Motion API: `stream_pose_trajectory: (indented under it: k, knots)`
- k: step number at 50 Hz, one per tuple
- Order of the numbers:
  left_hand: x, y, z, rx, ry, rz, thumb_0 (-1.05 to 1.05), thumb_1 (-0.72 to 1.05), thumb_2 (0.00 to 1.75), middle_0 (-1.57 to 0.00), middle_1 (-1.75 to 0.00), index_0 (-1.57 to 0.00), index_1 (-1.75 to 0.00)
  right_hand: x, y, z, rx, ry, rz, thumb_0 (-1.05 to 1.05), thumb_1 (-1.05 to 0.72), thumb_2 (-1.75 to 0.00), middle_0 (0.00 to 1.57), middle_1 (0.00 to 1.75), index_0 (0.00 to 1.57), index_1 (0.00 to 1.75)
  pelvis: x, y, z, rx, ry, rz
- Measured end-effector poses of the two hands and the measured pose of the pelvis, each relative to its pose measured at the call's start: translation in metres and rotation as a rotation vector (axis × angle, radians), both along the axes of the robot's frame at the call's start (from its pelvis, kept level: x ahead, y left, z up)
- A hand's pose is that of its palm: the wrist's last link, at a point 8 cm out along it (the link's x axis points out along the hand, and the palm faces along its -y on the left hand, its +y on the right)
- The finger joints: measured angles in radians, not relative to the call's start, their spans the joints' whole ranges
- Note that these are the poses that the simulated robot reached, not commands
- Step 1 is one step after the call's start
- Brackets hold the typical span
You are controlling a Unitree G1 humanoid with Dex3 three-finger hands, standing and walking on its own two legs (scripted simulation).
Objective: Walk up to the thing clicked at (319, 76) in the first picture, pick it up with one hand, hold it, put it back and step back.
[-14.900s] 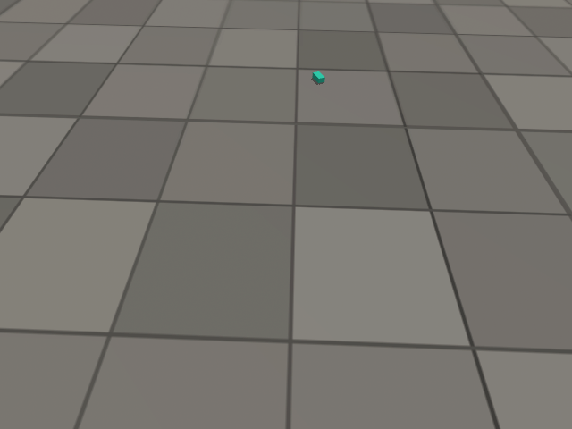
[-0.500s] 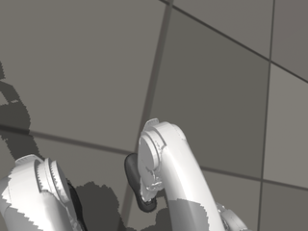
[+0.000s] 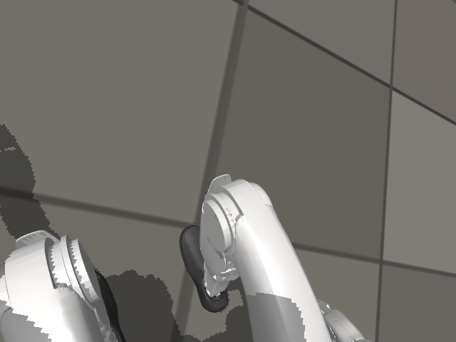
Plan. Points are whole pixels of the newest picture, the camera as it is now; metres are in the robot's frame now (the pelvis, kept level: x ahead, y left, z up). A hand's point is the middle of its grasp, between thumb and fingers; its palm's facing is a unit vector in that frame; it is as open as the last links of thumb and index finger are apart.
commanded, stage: rise first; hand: left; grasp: from above
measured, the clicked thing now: out of the picture +0.57 +0.32 -0.31
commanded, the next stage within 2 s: approach in 0.28 s
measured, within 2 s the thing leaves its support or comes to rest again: neither
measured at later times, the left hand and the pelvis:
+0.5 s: hand out of the picture +0.50 +0.35 -0.17, palm faces -0.47 -0.06 -0.88, open 11.6 cm; pelvis +0.00 +0.00 +0.00, yaw +0 degrees
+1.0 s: hand out of the picture +0.55 +0.31 -0.15, palm faces -0.47 -0.03 -0.88, open 12.2 cm; pelvis +0.00 +0.00 +0.01, yaw +0 degrees
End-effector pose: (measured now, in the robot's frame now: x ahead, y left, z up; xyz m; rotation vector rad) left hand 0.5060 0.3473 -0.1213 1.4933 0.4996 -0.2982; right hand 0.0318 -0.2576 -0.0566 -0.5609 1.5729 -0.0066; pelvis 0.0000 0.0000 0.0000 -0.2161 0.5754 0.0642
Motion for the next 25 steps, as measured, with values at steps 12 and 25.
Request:
stream_pose_trajectory:
  k: [12, 25]
  knots:
    - [0.0022, 0.0009, 0.0025, 0.007, -0.011, -0.003, 0.0, -0.11, 0.65, -0.46, -0.65, -0.47, -0.65, 0.0043, 0.0009, 0.0014, -0.004, -0.013, 0.009, 0.0, -0.91, -0.9, 0.2, 0.3, 0.21, 0.3, -0.0003, 0.0007, 0.0003, -0.006, -0.002, 0.0]
    - [0.0036, 0.001, 0.0049, 0.009, -0.014, -0.001, 0.0, -0.11, 0.65, -0.45, -0.65, -0.46, -0.64, -0.0001, 0.0016, 0.0018, -0.009, -0.01, 0.016, 0.0, -0.91, -0.9, 0.2, 0.3, 0.21, 0.3, -0.0026, 0.0002, -0.0011, -0.004, -0.009, 0.001]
